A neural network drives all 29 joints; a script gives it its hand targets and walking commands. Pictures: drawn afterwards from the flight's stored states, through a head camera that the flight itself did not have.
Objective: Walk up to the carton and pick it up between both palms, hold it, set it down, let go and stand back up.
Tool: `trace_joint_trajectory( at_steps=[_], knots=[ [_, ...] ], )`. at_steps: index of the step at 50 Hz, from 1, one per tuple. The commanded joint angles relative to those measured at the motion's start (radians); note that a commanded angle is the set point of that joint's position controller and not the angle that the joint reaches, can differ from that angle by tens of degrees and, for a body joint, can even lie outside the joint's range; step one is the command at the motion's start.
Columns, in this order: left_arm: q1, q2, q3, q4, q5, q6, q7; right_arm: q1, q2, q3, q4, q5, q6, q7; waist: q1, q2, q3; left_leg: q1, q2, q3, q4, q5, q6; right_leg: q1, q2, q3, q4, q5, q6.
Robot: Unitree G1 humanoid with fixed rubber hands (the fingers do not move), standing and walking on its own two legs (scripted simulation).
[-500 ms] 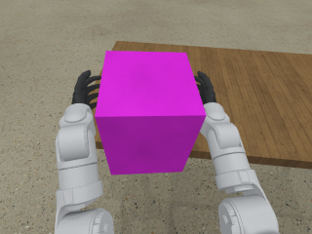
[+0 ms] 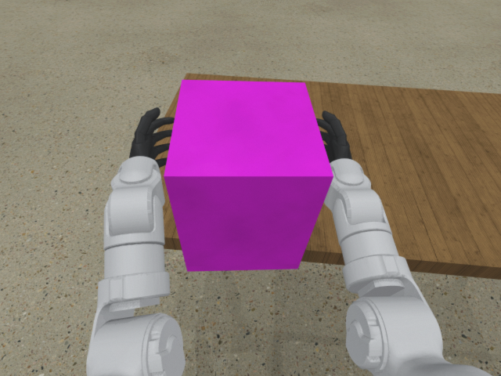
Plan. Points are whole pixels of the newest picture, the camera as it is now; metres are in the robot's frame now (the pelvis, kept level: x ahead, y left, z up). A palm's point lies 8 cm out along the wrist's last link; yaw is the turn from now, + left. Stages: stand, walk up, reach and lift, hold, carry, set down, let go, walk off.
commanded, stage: set down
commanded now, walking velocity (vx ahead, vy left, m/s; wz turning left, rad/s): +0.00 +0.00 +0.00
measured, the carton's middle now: (243, 180) +0.43 -0.02 +0.11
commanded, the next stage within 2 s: none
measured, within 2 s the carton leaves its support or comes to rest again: rests again in 0.50 s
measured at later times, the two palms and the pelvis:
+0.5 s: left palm (152, 171) +0.41 +0.12 +0.15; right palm (336, 167) +0.41 -0.17 +0.14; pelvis +0.00 +0.00 +0.00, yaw +1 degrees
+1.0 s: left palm (157, 175) +0.41 +0.11 +0.15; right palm (341, 174) +0.40 -0.18 +0.14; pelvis -0.01 -0.01 +0.00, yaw +2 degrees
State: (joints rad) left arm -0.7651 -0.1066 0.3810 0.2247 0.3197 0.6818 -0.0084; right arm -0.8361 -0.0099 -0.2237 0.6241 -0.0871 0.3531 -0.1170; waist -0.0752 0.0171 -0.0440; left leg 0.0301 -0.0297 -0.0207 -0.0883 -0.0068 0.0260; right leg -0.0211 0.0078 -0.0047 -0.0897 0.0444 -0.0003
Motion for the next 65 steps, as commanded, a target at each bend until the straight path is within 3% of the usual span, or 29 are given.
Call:
trace_joint_trajectory(
  at_steps=[1, 8, 12, 19, 28, 37, 48, 65],
  knots=[
    [-0.53, -0.293, -0.249, 0.046, -0.077, -0.087, -0.094, -0.595, 0.354, 0.182, -0.111, 0.025, -0.077, 0.137, -0.001, -0.003, -0.453, 0.092, 0.0, 0.012, 0.075, 0.441, -0.06, 0.268, 0.028, 0.003, 0.048, 0.366, 0.035],
    [-0.666, -0.351, -0.265, 0.032, -0.101, -0.178, -0.065, -0.733, 0.431, 0.187, -0.148, 0.005, -0.126, 0.151, 0.003, -0.02, -0.656, 0.087, 0.004, 0.016, 0.071, 0.529, -0.043, 0.336, 0.024, -0.001, 0.068, 0.467, 0.016],
    [-0.678, -0.372, -0.289, 0.041, -0.106, -0.209, -0.045, -0.727, 0.464, 0.205, -0.134, 0.001, -0.142, 0.149, 0.008, -0.009, -0.716, 0.083, 0.004, 0.017, 0.079, 0.578, -0.036, 0.365, 0.018, 0.003, 0.078, 0.53, 0.001],
    [-0.587, -0.323, -0.223, 0.194, -0.065, -0.236, -0.068, -0.6, 0.417, 0.13, 0.017, -0.036, -0.136, 0.145, 0.008, 0.0, -0.517, 0.026, -0.004, 0.007, 0.067, 0.464, -0.039, 0.31, 0.018, 0.01, 0.052, 0.447, 0.01],
    [-0.704, -0.36, -0.215, 0.179, -0.067, -0.341, -0.063, -0.701, 0.464, 0.101, -0.05, -0.091, -0.179, 0.161, 0.011, -0.03, -0.686, -0.026, 0.005, 0.008, 0.025, 0.451, -0.013, 0.367, 0.013, -0.002, 0.056, 0.414, -0.001],
    [-0.656, -0.319, -0.142, 0.338, -0.016, -0.401, -0.078, -0.589, 0.443, -0.005, 0.086, -0.181, -0.178, 0.191, 0.024, -0.02, -0.522, -0.107, 0.01, -0.004, -0.001, 0.262, 0.006, 0.226, 0.013, -0.016, 0.028, 0.194, 0.014],
    [-0.607, -0.312, -0.081, 0.416, 0.025, -0.459, -0.088, -0.55, 0.455, -0.051, 0.102, -0.258, -0.193, 0.213, 0.043, -0.043, -0.539, -0.19, 0.001, 0.004, -0.041, 0.25, 0.03, 0.293, 0.01, -0.018, 0.036, 0.243, 0.02],
    [-0.487, -0.309, -0.042, 0.465, 0.07, -0.488, -0.115, -0.411, 0.435, -0.079, 0.142, -0.292, -0.213, 0.212, 0.046, -0.032, -0.446, -0.226, -0.004, 0.009, -0.068, 0.242, 0.026, 0.284, 0.016, -0.014, 0.022, 0.279, 0.031]
  ],
)
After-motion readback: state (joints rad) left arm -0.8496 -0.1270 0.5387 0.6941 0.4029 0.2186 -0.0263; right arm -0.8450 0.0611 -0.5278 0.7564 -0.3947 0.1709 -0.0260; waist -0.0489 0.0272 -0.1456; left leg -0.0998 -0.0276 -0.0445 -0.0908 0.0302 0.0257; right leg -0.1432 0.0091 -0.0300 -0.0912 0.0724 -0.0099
